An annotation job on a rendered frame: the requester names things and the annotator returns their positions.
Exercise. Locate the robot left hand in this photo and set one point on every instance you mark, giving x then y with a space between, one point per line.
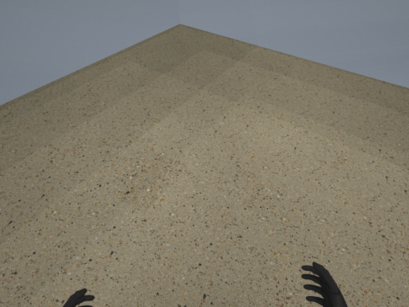
77 298

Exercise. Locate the robot right hand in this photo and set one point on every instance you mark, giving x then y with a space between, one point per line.
328 290

